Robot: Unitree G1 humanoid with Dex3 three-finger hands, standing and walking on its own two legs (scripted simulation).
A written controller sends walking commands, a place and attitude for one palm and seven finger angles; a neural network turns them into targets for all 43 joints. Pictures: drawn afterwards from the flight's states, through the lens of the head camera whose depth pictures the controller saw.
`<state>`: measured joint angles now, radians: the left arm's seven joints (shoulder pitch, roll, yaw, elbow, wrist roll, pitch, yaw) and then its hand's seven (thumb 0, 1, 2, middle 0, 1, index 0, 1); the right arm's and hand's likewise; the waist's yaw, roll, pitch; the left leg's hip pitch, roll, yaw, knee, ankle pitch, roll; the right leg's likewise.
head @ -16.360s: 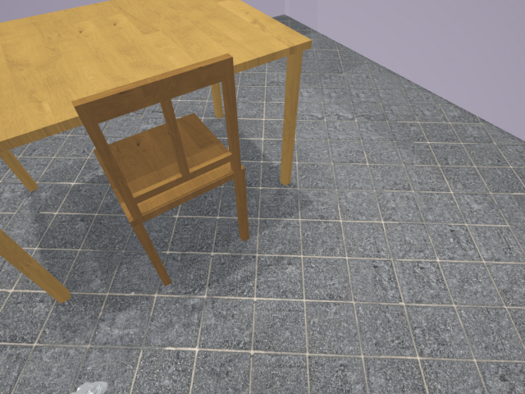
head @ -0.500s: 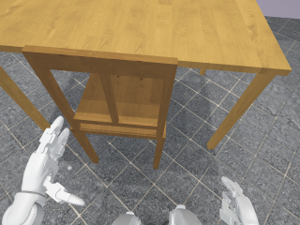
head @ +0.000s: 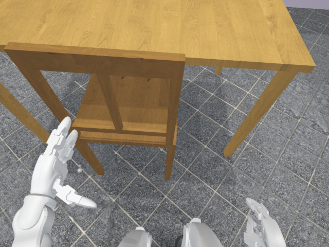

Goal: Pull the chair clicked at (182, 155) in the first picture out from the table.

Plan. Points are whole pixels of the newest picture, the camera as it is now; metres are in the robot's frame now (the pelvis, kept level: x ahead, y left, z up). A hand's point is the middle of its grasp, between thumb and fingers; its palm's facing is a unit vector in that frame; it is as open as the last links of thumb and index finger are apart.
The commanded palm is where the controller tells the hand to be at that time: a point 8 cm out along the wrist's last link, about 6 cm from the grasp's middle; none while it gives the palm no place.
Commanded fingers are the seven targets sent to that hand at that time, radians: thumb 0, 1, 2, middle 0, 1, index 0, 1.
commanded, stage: aim the fingers beside a spindle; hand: left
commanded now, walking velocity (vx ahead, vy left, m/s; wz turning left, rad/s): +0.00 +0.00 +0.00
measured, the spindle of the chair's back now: (112, 104) +0.50 +0.17 -0.01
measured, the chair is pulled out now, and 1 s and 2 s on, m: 0.00 0.00 0.00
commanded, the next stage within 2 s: push the fingers through the gap in 1.50 s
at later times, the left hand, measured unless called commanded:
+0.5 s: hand (95, 159) +0.31 +0.18 +0.01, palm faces -0.06 -1.00 -0.02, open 16.9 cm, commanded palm +0.29 +0.24 +0.02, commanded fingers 0.00 -0.50 0.30 -0.06 -0.08 -0.06 -0.08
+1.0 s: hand (108, 147) +0.35 +0.16 -0.01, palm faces -0.06 -1.00 -0.03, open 16.9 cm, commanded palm +0.33 +0.22 +0.00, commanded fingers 0.00 -0.50 0.30 -0.06 -0.08 -0.06 -0.08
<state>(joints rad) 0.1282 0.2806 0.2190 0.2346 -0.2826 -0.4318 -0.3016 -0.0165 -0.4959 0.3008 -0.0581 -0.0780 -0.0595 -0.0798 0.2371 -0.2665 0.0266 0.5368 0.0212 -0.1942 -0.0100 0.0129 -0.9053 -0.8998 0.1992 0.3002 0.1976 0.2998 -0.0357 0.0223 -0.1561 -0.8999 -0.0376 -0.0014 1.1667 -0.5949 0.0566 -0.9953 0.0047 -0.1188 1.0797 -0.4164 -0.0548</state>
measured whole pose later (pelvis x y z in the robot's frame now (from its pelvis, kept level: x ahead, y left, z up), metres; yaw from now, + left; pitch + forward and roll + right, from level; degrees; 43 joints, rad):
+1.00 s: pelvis -0.01 +0.01 -0.02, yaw -1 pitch +24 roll -2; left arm -0.19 0.22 0.13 0.45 -0.18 -0.46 -0.15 -0.02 -0.50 0.30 -0.06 -0.08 -0.06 -0.08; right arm 0.22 -0.26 0.01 0.56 0.00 -0.08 0.02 0.01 -0.91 -0.90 0.20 0.30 0.20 0.30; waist -0.06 0.03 -0.17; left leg -1.06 -0.05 0.02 1.28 -0.63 0.07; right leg -1.17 -0.01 -0.10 1.19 -0.44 -0.04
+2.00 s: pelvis -0.01 +0.00 -0.02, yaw -1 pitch +24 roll -1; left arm -0.30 0.25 0.17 0.57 -0.18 -0.47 -0.16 -0.02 -0.50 0.30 -0.06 -0.08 -0.06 -0.08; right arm 0.22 -0.26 0.02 0.58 0.01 -0.08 0.01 0.01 -0.91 -0.90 0.20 0.30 0.20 0.30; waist -0.07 0.02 -0.17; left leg -1.07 -0.04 0.02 1.27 -0.62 0.06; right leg -1.18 -0.01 -0.10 1.19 -0.43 -0.05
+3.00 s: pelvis -0.01 +0.01 -0.03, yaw -2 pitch +27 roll -2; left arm -0.67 0.33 0.30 0.96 -0.11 -0.54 -0.14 -0.02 -0.50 0.30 -0.06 -0.08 -0.06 -0.08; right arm 0.30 -0.26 0.02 0.61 -0.02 0.03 0.05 0.01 -0.91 -0.90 0.20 0.30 0.20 0.30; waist -0.14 0.04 -0.16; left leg -1.13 -0.03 0.03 1.27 -0.61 0.07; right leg -1.23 0.01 -0.09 1.17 -0.41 -0.04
